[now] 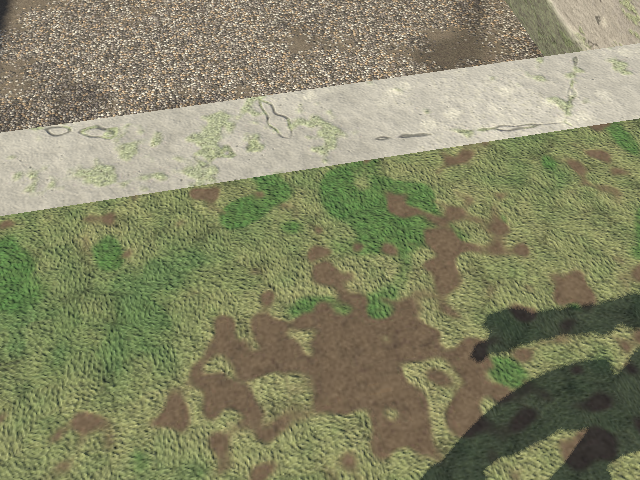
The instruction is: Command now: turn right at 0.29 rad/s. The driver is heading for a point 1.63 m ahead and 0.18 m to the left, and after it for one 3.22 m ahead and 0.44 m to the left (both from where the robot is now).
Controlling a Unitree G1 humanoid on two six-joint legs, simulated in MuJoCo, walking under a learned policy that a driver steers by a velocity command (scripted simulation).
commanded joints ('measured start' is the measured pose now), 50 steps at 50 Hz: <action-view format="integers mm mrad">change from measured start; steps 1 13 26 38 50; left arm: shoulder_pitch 113 -30 -43 -17 -6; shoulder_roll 176 87 49 52 47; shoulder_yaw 47 -1 -5 -4 -14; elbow -34 25 130 256 344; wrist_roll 13 25 20 14 11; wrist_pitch -9 -68 -54 -62 -63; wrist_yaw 10 16 20 28 33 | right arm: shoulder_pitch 37 -16 32 47 77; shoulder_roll -57 -66 -79 -70 -56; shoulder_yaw -2 -8 6 19 28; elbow -35 -10 82 150 207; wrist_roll -22 -10 -25 -22 -20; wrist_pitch -14 -1 -38 -33 -29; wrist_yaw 17 -6 5 -10 -16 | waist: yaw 11 35 16 13 17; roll -123 -145 35 -15 -7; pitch -177 -127 -69 -51 -41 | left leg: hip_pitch -129 -55 80 94 92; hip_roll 59 -25 -6 -28 -44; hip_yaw -14 -110 -138 -124 -113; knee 177 237 -77 -79 -84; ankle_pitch -145 -221 49 36 35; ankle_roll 28 -56 19 25 23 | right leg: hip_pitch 331 174 135 134 131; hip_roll -181 -184 -14 -11 -9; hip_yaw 255 203 90 78 68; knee -269 -233 -173 -185 -192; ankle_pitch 350 457 160 172 169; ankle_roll -117 -237 -69 -51 -50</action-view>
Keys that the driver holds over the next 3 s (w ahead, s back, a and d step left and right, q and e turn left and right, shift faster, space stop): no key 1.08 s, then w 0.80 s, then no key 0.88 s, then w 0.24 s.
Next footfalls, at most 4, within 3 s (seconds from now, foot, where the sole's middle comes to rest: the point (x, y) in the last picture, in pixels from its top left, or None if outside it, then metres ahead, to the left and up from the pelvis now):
0.02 right None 0.04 -0.12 -0.77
0.34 left None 0.04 0.12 -0.77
1.78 right None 0.42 -0.12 -0.77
2.22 left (292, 401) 0.62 0.10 -0.77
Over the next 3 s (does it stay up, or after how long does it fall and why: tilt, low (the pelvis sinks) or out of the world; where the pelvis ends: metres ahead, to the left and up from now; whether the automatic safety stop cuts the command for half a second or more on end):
stays up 0.58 -0.01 -0.01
